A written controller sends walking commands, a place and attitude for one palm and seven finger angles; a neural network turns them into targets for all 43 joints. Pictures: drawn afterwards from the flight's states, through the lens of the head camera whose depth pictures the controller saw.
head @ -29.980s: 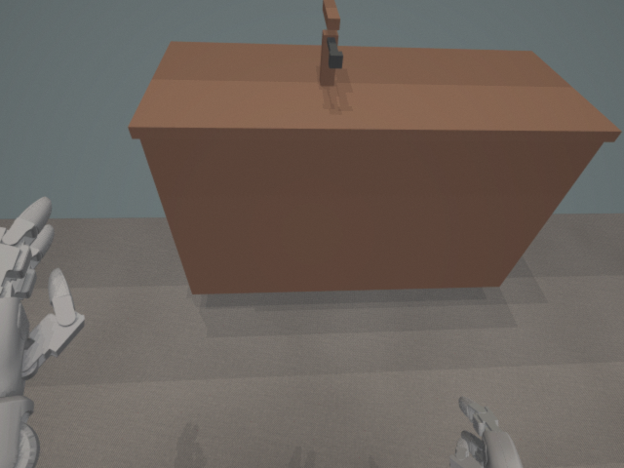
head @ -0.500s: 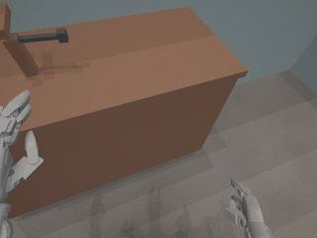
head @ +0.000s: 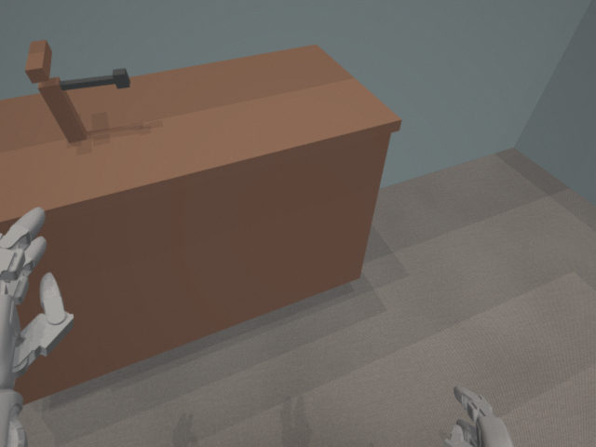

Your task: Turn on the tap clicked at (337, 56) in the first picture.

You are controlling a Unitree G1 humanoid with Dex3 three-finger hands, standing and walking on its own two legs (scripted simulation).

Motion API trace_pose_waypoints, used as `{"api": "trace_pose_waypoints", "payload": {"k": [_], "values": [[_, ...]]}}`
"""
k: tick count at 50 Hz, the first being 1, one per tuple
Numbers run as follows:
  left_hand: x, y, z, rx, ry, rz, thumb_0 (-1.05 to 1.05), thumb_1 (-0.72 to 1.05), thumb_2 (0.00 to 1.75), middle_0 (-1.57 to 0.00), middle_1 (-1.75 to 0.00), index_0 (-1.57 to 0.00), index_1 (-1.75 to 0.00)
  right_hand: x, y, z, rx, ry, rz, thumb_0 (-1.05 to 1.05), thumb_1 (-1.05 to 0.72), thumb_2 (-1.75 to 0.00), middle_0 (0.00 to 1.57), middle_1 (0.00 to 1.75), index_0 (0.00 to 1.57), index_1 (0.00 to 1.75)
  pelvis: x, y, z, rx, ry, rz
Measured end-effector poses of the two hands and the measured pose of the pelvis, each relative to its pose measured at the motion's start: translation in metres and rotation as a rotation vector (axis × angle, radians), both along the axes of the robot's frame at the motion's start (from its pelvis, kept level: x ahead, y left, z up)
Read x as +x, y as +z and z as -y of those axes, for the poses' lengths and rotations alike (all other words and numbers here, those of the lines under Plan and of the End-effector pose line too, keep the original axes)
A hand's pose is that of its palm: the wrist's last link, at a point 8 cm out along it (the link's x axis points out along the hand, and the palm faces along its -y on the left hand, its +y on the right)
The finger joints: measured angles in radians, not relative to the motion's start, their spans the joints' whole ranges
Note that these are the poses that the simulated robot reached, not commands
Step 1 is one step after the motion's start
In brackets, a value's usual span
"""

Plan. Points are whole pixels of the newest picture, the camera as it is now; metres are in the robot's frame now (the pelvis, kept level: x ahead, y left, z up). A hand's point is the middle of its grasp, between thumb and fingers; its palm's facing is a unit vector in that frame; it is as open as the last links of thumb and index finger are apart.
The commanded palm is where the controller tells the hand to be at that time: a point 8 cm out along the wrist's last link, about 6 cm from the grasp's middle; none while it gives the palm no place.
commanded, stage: stop stepping back and stand still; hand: left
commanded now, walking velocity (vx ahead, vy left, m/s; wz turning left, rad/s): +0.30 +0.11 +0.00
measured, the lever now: (121, 78) +0.76 +0.38 +0.13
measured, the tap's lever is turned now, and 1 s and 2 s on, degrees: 83 83 83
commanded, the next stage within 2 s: stand and check the lever's angle in 1.84 s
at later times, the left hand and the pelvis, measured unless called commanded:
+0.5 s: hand out of the picture +0.10 +0.20 +0.15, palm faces +0.40 -0.83 -0.38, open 7.4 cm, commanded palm +0.05 +0.25 +0.18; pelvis -0.10 -0.04 +0.00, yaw +3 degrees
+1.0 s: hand out of the picture +0.10 +0.16 +0.17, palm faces +0.42 -0.80 -0.43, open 7.4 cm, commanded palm +0.04 +0.21 +0.18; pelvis -0.10 -0.08 +0.00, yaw +4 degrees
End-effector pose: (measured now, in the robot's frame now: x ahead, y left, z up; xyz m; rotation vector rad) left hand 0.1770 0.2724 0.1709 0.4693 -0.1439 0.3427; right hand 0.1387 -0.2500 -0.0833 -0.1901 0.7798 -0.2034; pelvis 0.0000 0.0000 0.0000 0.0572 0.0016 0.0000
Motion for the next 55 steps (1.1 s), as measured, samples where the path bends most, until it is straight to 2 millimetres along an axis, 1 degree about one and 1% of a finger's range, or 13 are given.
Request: {"api": "trace_pose_waypoints", "payload": {"k": [6, 11, 14, 17, 21, 23, 27, 33, 37, 43, 48, 52, 55], "values": [[-0.037, 0.006, 0.003, 0.015, -0.025, 0.081, 0.02, 0.89, 0.90, -0.21, -0.30, -0.22, -0.30, -0.049, 0.003, 0.014, -0.054, -0.015, 0.035, 0.02, -0.90, -0.90, 0.20, 0.30, 0.20, 0.30, -0.039, -0.007, 0.001, -0.015, 0.018, 0.021], [-0.070, 0.029, 0.003, 0.077, 0.031, 0.122, 0.02, 0.89, 0.90, -0.22, -0.30, -0.22, -0.30, -0.079, -0.006, 0.010, 0.026, -0.008, 0.018, 0.02, -0.90, -0.90, 0.20, 0.30, 0.20, 0.30, -0.044, 0.002, 0.014, -0.038, 0.056, 0.033], [-0.088, 0.026, 0.004, 0.110, 0.099, 0.124, 0.01, 0.89, 0.90, -0.21, -0.30, -0.22, -0.30, -0.082, -0.025, 0.010, 0.048, 0.047, -0.019, 0.02, -0.90, -0.90, 0.20, 0.30, 0.20, 0.30, -0.050, -0.007, 0.027, -0.034, 0.085, 0.044], [-0.101, 0.006, 0.009, 0.059, 0.138, 0.102, 0.01, 0.90, 0.90, -0.21, -0.30, -0.21, -0.30, -0.077, -0.043, 0.013, 0.052, 0.104, -0.057, 0.02, -0.90, -0.90, 0.20, 0.30, 0.20, 0.30, -0.069, -0.018, 0.034, -0.044, 0.090, 0.072], [-0.111, -0.013, 0.025, -0.029, 0.113, 0.029, 0.01, 0.90, 0.90, -0.21, -0.30, -0.21, -0.30, -0.070, -0.035, 0.014, 0.060, 0.121, -0.036, 0.02, -0.90, -0.90, 0.20, 0.30, 0.20, 0.30, -0.086, -0.012, 0.036, -0.028, 0.074, 0.078], [-0.115, -0.012, 0.033, -0.036, 0.076, 0.017, 0.02, 0.89, 0.90, -0.21, -0.30, -0.21, -0.30, -0.069, -0.021, 0.014, 0.054, 0.116, 0.002, 0.02, -0.90, -0.90, 0.20, 0.30, 0.20, 0.30, -0.092, -0.007, 0.039, -0.014, 0.067, 0.070], [-0.120, 0.009, 0.040, -0.001, -0.001, 0.096, 0.02, 0.89, 0.90, -0.21, -0.30, -0.22, -0.30, -0.068, 0.006, 0.016, 0.005, 0.109, 0.099, 0.02, -0.90, -0.90, 0.20, 0.30, 0.20, 0.30, -0.101, -0.005, 0.038, -0.024, 0.036, 0.039], [-0.118, 0.041, 0.033, 0.100, 0.018, 0.214, 0.02, 0.89, 0.90, -0.22, -0.30, -0.22, -0.30, -0.080, 0.015, 0.018, 0.035, 0.094, 0.142, 0.01, -0.90, -0.90, 0.20, 0.30, 0.20, 0.30, -0.110, 0.000, 0.046, -0.037, 0.049, 0.037], [-0.120, 0.029, 0.031, 0.056, 0.104, 0.129, 0.01, 0.89, 0.90, -0.21, -0.30, -0.21, -0.30, -0.090, 0.005, 0.024, 0.075, 0.085, 0.079, 0.01, -0.90, -0.90, 0.20, 0.30, 0.20, 0.30, -0.102, 0.005, 0.058, -0.053, 0.071, 0.015], [-0.126, -0.010, 0.064, -0.029, 0.104, -0.009, 0.01, 0.90, 0.90, -0.21, -0.30, -0.21, -0.30, -0.090, -0.025, 0.045, 0.058, 0.132, -0.045, 0.01, -0.90, -0.90, 0.20, 0.30, 0.20, 0.30, -0.102, -0.004, 0.073, -0.065, 0.087, 0.034], [-0.122, 0.008, 0.076, 0.006, 0.051, 0.021, 0.02, 0.89, 0.90, -0.22, -0.30, -0.22, -0.30, -0.082, -0.011, 0.059, 0.020, 0.119, -0.051, 0.02, -0.90, -0.90, 0.20, 0.30, 0.20, 0.30, -0.099, 0.004, 0.077, -0.033, 0.070, 0.036], [-0.113, 0.028, 0.067, 0.083, 0.036, 0.119, 0.02, 0.89, 0.90, -0.22, -0.30, -0.22, -0.30, -0.065, -0.004, 0.066, -0.017, 0.091, 0.022, 0.02, -0.90, -0.90, 0.20, 0.30, 0.20, 0.30, -0.092, -0.003, 0.073, -0.058, 0.073, 0.038], [-0.107, 0.029, 0.057, 0.077, 0.063, 0.132, 0.01, 0.89, 0.90, -0.22, -0.30, -0.22, -0.30, -0.054, 0.001, 0.064, -0.004, 0.068, 0.049, 0.02, -0.90, -0.90, 0.20, 0.30, 0.20, 0.30, -0.088, -0.001, 0.070, -0.054, 0.065, 0.040]]}}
